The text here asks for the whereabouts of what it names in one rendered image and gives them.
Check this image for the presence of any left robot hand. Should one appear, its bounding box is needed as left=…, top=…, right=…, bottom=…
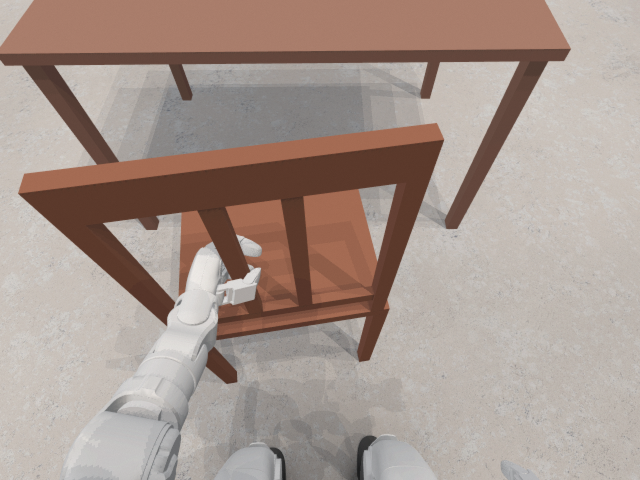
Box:
left=185, top=235, right=262, bottom=306

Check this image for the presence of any robot right thigh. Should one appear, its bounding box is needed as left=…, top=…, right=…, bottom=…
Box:
left=363, top=440, right=437, bottom=480

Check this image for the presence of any chair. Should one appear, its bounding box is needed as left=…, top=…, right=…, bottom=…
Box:
left=18, top=123, right=444, bottom=384

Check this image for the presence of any robot left forearm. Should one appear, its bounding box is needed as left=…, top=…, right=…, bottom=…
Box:
left=59, top=290, right=219, bottom=480

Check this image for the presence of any right robot hand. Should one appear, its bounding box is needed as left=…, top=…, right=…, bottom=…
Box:
left=501, top=460, right=539, bottom=480

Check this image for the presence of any robot left shin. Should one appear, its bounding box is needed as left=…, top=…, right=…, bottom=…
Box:
left=249, top=442, right=274, bottom=454

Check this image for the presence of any table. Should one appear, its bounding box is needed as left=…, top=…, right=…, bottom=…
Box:
left=0, top=0, right=571, bottom=230

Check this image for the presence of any robot left upper arm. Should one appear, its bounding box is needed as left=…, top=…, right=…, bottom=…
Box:
left=64, top=411, right=181, bottom=480

